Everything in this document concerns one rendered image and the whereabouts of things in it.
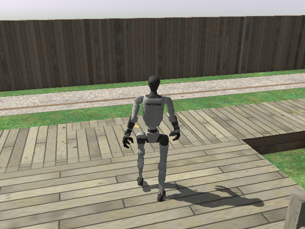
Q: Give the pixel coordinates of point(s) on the robot left forearm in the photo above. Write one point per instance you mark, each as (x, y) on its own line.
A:
(129, 128)

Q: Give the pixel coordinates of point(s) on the robot right upper arm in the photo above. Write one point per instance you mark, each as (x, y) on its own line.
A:
(170, 108)

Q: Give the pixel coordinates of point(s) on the robot right hand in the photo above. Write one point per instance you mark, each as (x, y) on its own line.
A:
(173, 133)

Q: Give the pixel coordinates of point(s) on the robot left upper arm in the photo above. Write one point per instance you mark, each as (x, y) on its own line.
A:
(135, 109)

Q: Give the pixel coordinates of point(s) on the robot left hand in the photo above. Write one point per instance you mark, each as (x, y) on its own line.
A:
(125, 141)

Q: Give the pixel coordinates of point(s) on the humanoid robot torso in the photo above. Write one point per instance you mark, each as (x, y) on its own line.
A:
(152, 115)

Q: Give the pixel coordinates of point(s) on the robot right forearm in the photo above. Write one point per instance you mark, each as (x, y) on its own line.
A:
(175, 125)

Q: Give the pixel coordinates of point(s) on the robot right thigh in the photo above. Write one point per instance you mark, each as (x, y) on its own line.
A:
(164, 144)

